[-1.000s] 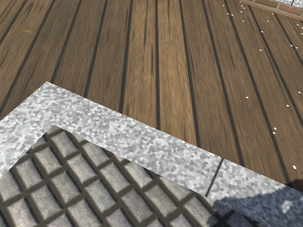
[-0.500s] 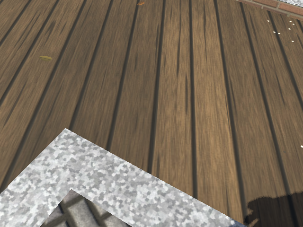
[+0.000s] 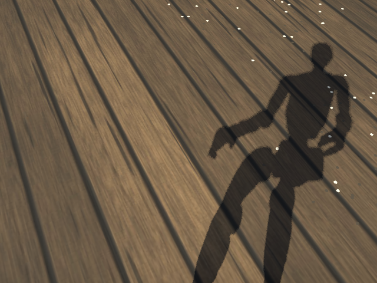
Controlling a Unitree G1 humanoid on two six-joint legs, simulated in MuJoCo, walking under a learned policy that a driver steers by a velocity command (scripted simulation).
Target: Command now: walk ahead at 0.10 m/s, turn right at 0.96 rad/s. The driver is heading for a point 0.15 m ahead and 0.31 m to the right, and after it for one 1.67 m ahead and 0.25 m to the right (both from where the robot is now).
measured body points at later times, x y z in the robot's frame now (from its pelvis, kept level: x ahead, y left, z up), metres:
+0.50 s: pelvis +0.02 -0.01 +0.01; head +0.05 -0.04 +0.45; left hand +0.27 +0.19 -0.08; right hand +0.03 -0.32 -0.10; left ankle +0.11 +0.10 -0.69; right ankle +0.00 -0.10 -0.73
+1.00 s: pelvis +0.05 -0.04 +0.01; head +0.05 -0.04 +0.46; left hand +0.35 +0.03 -0.08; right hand -0.12 -0.28 -0.10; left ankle +0.11 +0.07 -0.73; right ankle -0.04 -0.10 -0.72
